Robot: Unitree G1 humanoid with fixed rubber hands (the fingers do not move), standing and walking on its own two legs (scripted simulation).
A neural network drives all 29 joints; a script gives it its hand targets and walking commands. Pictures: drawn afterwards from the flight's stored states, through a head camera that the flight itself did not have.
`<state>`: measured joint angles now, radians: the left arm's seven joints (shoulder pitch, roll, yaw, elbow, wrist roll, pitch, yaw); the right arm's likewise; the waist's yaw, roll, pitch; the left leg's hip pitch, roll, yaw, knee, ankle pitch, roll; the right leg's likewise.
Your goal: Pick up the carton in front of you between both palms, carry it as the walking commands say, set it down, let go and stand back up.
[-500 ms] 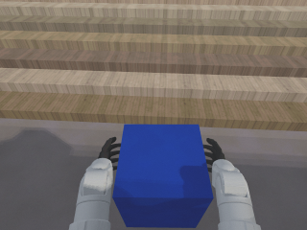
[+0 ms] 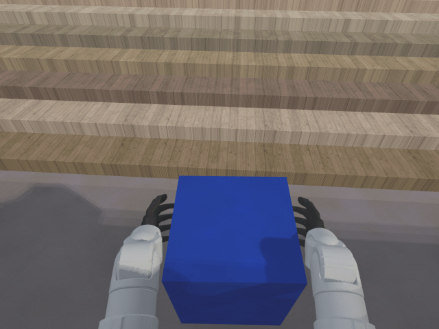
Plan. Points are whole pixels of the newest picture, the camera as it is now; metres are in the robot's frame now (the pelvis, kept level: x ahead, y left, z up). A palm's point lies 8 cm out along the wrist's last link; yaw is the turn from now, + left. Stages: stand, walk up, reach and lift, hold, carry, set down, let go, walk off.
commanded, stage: carry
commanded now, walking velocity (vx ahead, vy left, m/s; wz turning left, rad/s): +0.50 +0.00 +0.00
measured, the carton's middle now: (231, 253) +0.29 -0.01 -0.02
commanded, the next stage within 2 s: none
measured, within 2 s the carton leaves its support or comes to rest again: neither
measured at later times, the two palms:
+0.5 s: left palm (159, 176) +0.41 +0.15 +0.08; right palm (300, 174) +0.42 -0.15 +0.08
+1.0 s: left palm (159, 103) +0.72 +0.20 +0.08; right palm (260, 105) +0.70 -0.10 +0.09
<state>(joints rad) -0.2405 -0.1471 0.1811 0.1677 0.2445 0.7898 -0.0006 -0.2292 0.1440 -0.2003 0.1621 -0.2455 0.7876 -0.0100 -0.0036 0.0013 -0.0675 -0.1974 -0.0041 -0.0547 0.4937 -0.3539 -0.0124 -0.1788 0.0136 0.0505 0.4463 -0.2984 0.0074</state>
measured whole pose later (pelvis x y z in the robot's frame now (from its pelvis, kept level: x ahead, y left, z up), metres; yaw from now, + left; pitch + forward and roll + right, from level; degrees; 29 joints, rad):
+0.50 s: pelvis +0.19 +0.00 +0.00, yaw +1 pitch +6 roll +0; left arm 0.05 -0.13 0.03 -0.46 0.03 1.17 0.15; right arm 0.04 0.13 -0.07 -0.46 -0.02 1.18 -0.15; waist 0.00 -0.01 -0.18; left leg -0.50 0.08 0.10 0.99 -0.38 0.00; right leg -0.22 -0.02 -0.21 0.37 -0.26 -0.04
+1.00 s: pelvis +0.49 +0.07 +0.01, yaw -2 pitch +4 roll -2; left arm 0.10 -0.14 0.02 -0.52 0.02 1.11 0.14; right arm 0.11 0.14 -0.05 -0.51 0.00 1.10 -0.15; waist -0.04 0.00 -0.11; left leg -0.19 0.04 0.25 0.30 -0.19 0.07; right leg -0.60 -0.12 -0.10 0.95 -0.17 0.00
